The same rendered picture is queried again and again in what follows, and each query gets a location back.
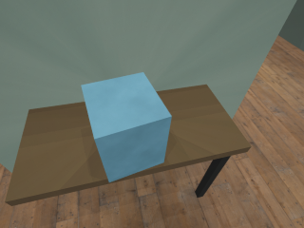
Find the table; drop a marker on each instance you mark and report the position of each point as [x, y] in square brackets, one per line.
[58, 155]

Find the carton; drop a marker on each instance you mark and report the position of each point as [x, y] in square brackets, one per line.
[130, 124]

